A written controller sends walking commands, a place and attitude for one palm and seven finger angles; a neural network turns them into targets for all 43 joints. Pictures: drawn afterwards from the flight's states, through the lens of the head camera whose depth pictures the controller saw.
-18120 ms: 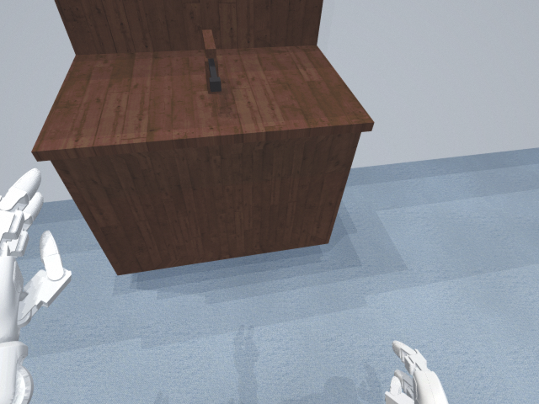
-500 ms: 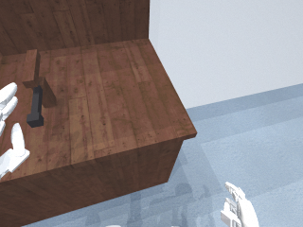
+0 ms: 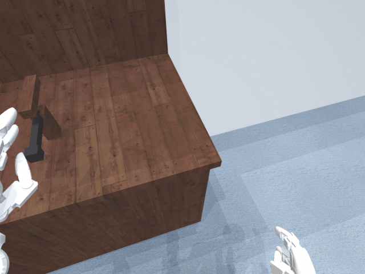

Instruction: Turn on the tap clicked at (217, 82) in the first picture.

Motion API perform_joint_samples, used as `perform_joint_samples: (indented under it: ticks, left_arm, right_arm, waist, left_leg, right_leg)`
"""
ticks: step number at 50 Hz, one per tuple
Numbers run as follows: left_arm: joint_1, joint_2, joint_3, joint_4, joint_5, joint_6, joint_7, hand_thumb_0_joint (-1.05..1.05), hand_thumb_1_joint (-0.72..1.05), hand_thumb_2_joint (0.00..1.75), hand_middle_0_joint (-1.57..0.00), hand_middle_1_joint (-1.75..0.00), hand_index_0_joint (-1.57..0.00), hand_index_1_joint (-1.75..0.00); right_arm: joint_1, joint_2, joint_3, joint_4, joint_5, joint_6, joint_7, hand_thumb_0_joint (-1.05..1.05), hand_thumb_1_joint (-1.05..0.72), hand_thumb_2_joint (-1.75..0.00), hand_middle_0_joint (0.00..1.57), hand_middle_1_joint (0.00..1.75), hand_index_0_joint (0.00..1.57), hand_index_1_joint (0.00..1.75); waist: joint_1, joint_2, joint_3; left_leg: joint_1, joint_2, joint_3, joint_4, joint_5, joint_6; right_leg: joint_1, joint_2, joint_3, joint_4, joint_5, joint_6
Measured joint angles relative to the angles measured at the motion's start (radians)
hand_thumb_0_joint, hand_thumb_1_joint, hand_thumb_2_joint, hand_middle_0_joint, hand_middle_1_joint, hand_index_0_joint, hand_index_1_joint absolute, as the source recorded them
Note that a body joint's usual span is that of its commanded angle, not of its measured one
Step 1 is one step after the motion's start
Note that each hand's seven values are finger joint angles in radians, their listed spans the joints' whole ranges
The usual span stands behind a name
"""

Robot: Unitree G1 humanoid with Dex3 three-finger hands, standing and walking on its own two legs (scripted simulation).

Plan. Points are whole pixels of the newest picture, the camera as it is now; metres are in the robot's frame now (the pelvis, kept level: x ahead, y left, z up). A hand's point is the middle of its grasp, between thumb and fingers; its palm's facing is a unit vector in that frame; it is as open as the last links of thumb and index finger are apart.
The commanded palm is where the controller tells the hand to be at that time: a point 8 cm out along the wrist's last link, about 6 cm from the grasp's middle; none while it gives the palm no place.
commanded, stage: come to a stop and stand still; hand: left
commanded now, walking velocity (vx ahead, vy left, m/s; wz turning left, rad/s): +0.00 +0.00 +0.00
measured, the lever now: (34, 154) +0.35 +0.36 +0.05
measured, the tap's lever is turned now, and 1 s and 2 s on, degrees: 0 0 0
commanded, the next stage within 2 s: look again from close up in 0.90 s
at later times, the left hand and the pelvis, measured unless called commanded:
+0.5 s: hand out of the picture +0.21 +0.33 +0.13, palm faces +0.39 -0.86 -0.34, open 7.4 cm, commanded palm +0.15 +0.36 +0.17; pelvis -0.01 +0.07 -0.01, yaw +1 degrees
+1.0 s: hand out of the picture +0.22 +0.35 +0.15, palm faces +0.37 -0.87 -0.34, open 7.4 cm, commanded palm +0.16 +0.38 +0.17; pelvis +0.00 +0.11 -0.01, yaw +0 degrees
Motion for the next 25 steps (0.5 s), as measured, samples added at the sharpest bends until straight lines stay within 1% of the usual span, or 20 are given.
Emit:
perform_joint_samples:
  ticks: [3, 4, 5, 6, 7, 8, 10, 11, 12, 14, 17, 19, 20, 22, 25]
  left_arm:
    - [0.009, -0.008, -0.01, -0.001, 0.0, 0.002, -0.004, 0.02, 0.89, 0.89, -0.21, -0.3, -0.21, -0.3]
    - [0.007, -0.01, -0.014, 0.003, 0.001, 0.005, -0.006, 0.02, 0.89, 0.89, -0.21, -0.3, -0.21, -0.3]
    - [-0.037, 0.026, -0.035, 0.017, -0.016, 0.011, -0.011, 0.02, 0.89, 0.89, -0.21, -0.3, -0.21, -0.3]
    - [-0.102, 0.073, -0.036, 0.048, -0.01, -0.005, -0.033, 0.02, 0.89, 0.89, -0.21, -0.3, -0.21, -0.3]
    - [-0.159, 0.107, -0.015, 0.082, 0.0, -0.024, -0.045, 0.02, 0.89, 0.89, -0.21, -0.3, -0.21, -0.3]
    - [-0.205, 0.129, 0.013, 0.118, 0.003, -0.039, -0.046, 0.02, 0.89, 0.89, -0.22, -0.3, -0.21, -0.31]
    - [-0.258, 0.152, 0.072, 0.182, -0.008, -0.055, -0.039, 0.02, 0.89, 0.89, -0.22, -0.3, -0.22, -0.31]
    - [-0.263, 0.152, 0.093, 0.206, -0.018, -0.062, -0.035, 0.02, 0.89, 0.89, -0.22, -0.3, -0.21, -0.31]
    - [-0.256, 0.146, 0.104, 0.222, -0.03, -0.069, -0.031, 0.02, 0.89, 0.89, -0.21, -0.3, -0.21, -0.3]
    - [-0.21, 0.113, 0.091, 0.224, -0.051, -0.084, -0.024, 0.02, 0.89, 0.89, -0.21, -0.3, -0.21, -0.3]
    - [-0.115, 0.038, 0.015, 0.197, -0.059, -0.1, -0.027, 0.02, 0.9, 0.89, -0.2, -0.3, -0.2, -0.3]
    - [-0.072, -0.004, -0.037, 0.179, -0.048, -0.099, -0.035, 0.02, 0.9, 0.89, -0.2, -0.3, -0.2, -0.3]
    - [-0.061, -0.014, -0.054, 0.168, -0.041, -0.095, -0.038, 0.02, 0.9, 0.89, -0.2, -0.3, -0.2, -0.3]
    - [-0.067, -0.015, -0.068, 0.155, -0.029, -0.089, -0.042, 0.02, 0.89, 0.89, -0.21, -0.3, -0.21, -0.3]
    - [-0.121, 0.007, -0.051, 0.135, -0.021, -0.073, -0.04, 0.02, 0.89, 0.89, -0.21, -0.3, -0.21, -0.3]
  right_arm:
    - [0.006, -0.018, -0.011, -0.003, 0.004, 0.008, -0.003, 0.01, -0.91, -0.9, 0.2, 0.3, 0.2, 0.3]
    - [0.005, -0.02, -0.015, 0.002, 0.005, 0.011, -0.005, 0.01, -0.91, -0.9, 0.2, 0.3, 0.2, 0.3]
    - [0.029, -0.032, 0.006, -0.028, 0.017, 0.027, -0.034, 0.01, -0.91, -0.9, 0.2, 0.3, 0.2, 0.3]
    - [0.052, -0.036, 0.02, -0.045, 0.023, 0.02, -0.05, 0.01, -0.91, -0.9, 0.2, 0.3, 0.2, 0.3]
    - [0.057, -0.034, 0.027, -0.042, 0.018, 0.005, -0.049, 0.01, -0.91, -0.9, 0.2, 0.3, 0.2, 0.3]
    - [0.051, -0.031, 0.034, -0.032, 0.01, -0.006, -0.04, 0.01, -0.91, -0.9, 0.2, 0.3, 0.2, 0.3]
    - [0.031, -0.028, 0.042, -0.008, -0.003, -0.022, -0.013, 0.01, -0.91, -0.9, 0.2, 0.3, 0.2, 0.3]
    - [0.023, -0.027, 0.042, 0.001, -0.005, -0.028, 0.003, 0.01, -0.91, -0.9, 0.2, 0.3, 0.2, 0.3]
    - [0.02, -0.026, 0.038, 0.008, -0.004, -0.035, 0.018, 0.01, -0.91, -0.9, 0.2, 0.3, 0.2, 0.3]
    - [0.024, -0.024, 0.029, 0.02, 0.001, -0.055, 0.047, 0.01, -0.91, -0.89, 0.2, 0.3, 0.2, 0.3]
    - [0.036, -0.019, 0.022, 0.044, 0.004, -0.078, 0.069, 0.01, -0.91, -0.89, 0.2, 0.3, 0.2, 0.3]
    - [0.045, -0.011, 0.022, 0.059, -0.001, -0.09, 0.072, 0.01, -0.91, -0.89, 0.2, 0.3, 0.2, 0.3]
    - [0.046, -0.008, 0.026, 0.065, -0.006, -0.094, 0.072, 0.01, -0.91, -0.89, 0.2, 0.3, 0.2, 0.3]
    - [0.045, 0.001, 0.033, 0.073, -0.015, -0.098, 0.068, 0.01, -0.91, -0.89, 0.2, 0.3, 0.2, 0.3]
    - [0.034, 0.006, 0.039, 0.067, -0.021, -0.105, 0.067, 0.01, -0.91, -0.89, 0.2, 0.3, 0.2, 0.3]
  waist:
    - [-0.003, 0.04, -0.015]
    - [-0.003, 0.045, -0.016]
    - [0.008, 0.048, -0.006]
    - [0.025, 0.045, 0.0]
    - [0.035, 0.043, 0.003]
    - [0.041, 0.044, 0.004]
    - [0.045, 0.056, -0.004]
    - [0.041, 0.065, -0.011]
    - [0.037, 0.073, -0.017]
    - [0.036, 0.084, -0.027]
    - [0.039, 0.075, -0.027]
    - [0.045, 0.054, -0.017]
    - [0.05, 0.039, -0.008]
    - [0.058, 0.008, 0.011]
    - [0.065, -0.025, 0.038]
  left_leg:
    - [0.029, 0.033, -0.03, -0.038, 0.022, 0.009]
    - [0.029, 0.038, -0.036, -0.035, 0.016, -0.01]
    - [0.027, 0.037, -0.047, -0.024, 0.013, -0.035]
    - [0.017, 0.032, -0.056, -0.009, 0.011, -0.058]
    - [0.006, 0.029, -0.062, 0.01, 0.007, -0.073]
    - [-0.006, 0.028, -0.061, 0.032, -0.001, -0.078]
    - [-0.031, 0.032, -0.05, 0.074, -0.025, -0.067]
    - [-0.043, 0.032, -0.045, 0.092, -0.036, -0.058]
    - [-0.052, 0.029, -0.046, 0.106, -0.04, -0.05]
    - [-0.059, 0.018, -0.05, 0.118, -0.046, -0.037]
    - [-0.034, -0.002, -0.039, 0.089, -0.044, -0.045]
    - [-0.021, -0.019, -0.035, 0.073, -0.036, -0.033]
    - [-0.015, -0.025, -0.034, 0.066, -0.032, -0.026]
    - [-0.008, -0.038, -0.037, 0.058, -0.025, -0.015]
    - [-0.012, -0.054, -0.046, 0.06, -0.019, -0.002]
  right_leg:
    - [-0.008, 0.024, -0.018, 0.017, -0.01, 0.009]
    - [-0.01, 0.026, -0.022, 0.024, -0.014, 0.012]
    - [-0.006, 0.021, -0.032, 0.033, -0.02, 0.019]
    - [-0.018, 0.013, -0.04, 0.058, -0.036, 0.034]
    - [-0.029, 0.008, -0.045, 0.081, -0.046, 0.037]
    - [-0.037, 0.007, -0.045, 0.094, -0.047, 0.026]
    - [-0.058, 0.011, -0.036, 0.114, -0.047, 0.007]
    - [-0.068, 0.012, -0.031, 0.124, -0.049, 0.007]
    - [-0.076, 0.012, -0.025, 0.131, -0.052, 0.011]
    - [-0.084, 0.007, -0.012, 0.14, -0.056, 0.025]
    - [-0.081, -0.012, 0.007, 0.152, -0.063, 0.047]
    - [-0.074, -0.027, 0.013, 0.152, -0.065, 0.06]
    - [-0.07, -0.034, 0.014, 0.152, -0.064, 0.066]
    - [-0.065, -0.047, 0.013, 0.151, -0.063, 0.076]
    - [-0.063, -0.064, 0.004, 0.154, -0.06, 0.089]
